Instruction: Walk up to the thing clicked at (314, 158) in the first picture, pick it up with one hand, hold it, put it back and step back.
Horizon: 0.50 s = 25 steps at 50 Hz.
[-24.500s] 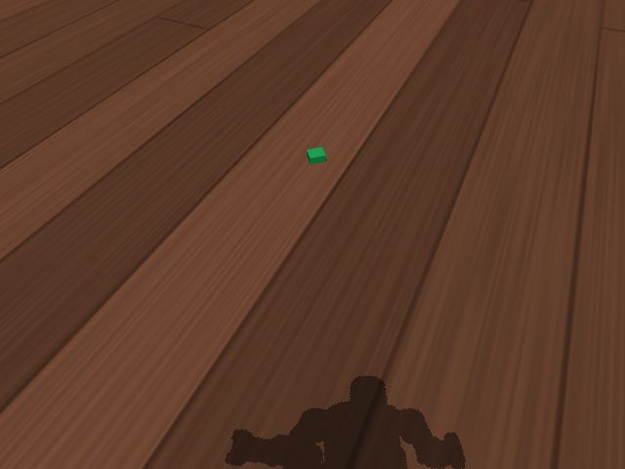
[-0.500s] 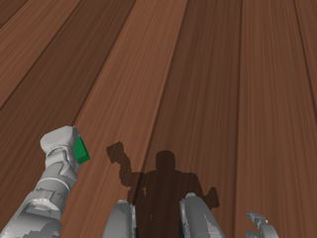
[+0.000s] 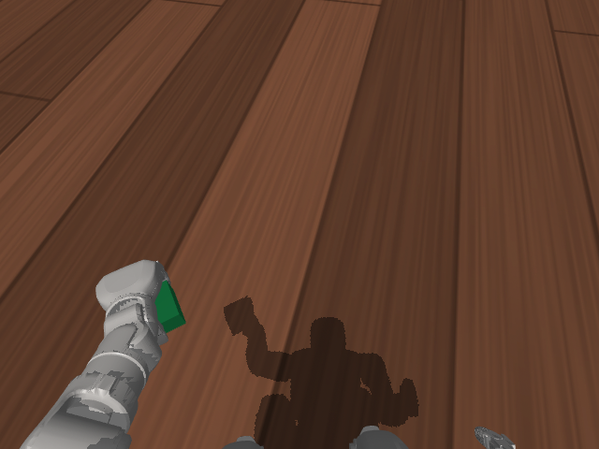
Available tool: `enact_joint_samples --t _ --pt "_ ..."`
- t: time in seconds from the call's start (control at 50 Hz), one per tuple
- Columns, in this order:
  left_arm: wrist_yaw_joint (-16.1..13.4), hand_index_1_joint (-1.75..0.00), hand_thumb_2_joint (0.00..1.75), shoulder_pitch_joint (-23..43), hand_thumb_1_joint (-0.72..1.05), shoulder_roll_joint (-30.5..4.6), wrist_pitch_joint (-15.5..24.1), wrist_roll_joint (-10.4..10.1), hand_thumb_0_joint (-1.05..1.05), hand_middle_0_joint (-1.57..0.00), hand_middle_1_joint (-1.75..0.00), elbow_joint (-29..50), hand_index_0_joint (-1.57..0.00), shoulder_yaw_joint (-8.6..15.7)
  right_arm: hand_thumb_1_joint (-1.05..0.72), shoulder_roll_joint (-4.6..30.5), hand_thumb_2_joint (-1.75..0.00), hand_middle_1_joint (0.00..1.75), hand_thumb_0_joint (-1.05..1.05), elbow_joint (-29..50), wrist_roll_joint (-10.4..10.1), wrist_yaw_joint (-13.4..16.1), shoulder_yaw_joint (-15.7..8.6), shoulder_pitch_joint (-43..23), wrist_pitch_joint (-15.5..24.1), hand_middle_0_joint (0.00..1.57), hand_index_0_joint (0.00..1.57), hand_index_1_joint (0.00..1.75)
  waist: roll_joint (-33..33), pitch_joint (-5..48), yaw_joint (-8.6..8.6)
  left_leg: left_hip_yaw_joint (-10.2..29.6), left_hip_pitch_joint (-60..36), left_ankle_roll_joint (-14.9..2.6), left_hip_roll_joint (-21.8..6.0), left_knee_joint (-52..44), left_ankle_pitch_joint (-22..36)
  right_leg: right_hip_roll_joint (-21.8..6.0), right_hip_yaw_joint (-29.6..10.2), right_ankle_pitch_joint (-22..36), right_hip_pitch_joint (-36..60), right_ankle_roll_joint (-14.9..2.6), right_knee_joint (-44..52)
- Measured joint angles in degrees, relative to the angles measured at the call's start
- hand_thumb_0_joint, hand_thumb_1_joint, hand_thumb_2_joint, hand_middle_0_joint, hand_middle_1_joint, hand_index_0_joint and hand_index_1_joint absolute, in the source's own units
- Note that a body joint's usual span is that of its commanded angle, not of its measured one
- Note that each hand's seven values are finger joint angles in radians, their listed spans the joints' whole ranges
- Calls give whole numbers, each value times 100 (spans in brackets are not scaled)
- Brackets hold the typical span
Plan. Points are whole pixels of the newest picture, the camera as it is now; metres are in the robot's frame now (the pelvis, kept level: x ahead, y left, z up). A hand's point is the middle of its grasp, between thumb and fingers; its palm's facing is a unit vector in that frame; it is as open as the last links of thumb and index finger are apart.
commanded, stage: hold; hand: left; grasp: from above
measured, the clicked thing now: (152, 312) +0.34 +0.23 -0.11
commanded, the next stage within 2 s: crouch in 1.94 s
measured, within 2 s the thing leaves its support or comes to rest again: neither
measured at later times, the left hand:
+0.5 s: hand (142, 300) +0.33 +0.22 -0.03, palm faces -0.39 -0.17 -0.90, open 9.4 cm
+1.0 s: hand (140, 307) +0.31 +0.21 -0.01, palm faces -0.39 -0.16 -0.91, open 9.4 cm
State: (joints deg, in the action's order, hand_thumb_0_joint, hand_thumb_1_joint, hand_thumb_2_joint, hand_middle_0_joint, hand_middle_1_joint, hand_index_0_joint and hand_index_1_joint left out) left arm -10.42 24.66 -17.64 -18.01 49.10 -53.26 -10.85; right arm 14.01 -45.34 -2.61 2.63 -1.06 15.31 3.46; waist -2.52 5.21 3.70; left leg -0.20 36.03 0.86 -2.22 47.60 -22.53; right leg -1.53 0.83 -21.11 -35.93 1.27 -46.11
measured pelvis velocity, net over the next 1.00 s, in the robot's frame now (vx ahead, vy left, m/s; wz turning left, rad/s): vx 0.00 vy -0.01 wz -0.01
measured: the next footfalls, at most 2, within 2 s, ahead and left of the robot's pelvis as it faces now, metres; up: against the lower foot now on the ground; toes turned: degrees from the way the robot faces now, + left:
none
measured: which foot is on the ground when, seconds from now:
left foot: down 0.00-1.00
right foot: down 0.00-1.00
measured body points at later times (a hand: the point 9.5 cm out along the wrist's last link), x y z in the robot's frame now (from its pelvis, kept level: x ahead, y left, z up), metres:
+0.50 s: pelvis +0.01 +0.00 +0.02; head +0.03 -0.02 +0.47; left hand +0.35 +0.23 +0.02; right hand +0.12 -0.26 -0.11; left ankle +0.01 +0.13 -0.70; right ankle +0.01 -0.13 -0.70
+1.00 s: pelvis +0.00 -0.01 +0.03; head +0.01 -0.04 +0.48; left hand +0.33 +0.22 +0.04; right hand +0.13 -0.26 -0.09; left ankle +0.01 +0.13 -0.70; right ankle +0.01 -0.14 -0.70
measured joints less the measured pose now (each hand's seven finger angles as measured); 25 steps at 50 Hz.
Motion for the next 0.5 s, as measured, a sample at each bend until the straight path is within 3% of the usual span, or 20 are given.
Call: enact_joint_samples --t 0.2,0.5 --pt "119 -32 26 -104 16 72 17 95 1 -82 -33 115 -79 -106 -88 45 -89 30 1 27 -19 -73 -47 -78 -46 20 20 30 -2 -19 -100 -67 -604 -7 34 -568 184 -26 -46 160 558 11 500" --pt "287 -36 28 -199 17 146 -171 71 1 -78 -37 414 -76 -236 -89 55 -89 30 1 77 -33 -154 -21 -196 -73 20 20 30 -52 -116 -236 -104 -1210 13 46 -1100 384 -29 -68 313 1107 -6 932"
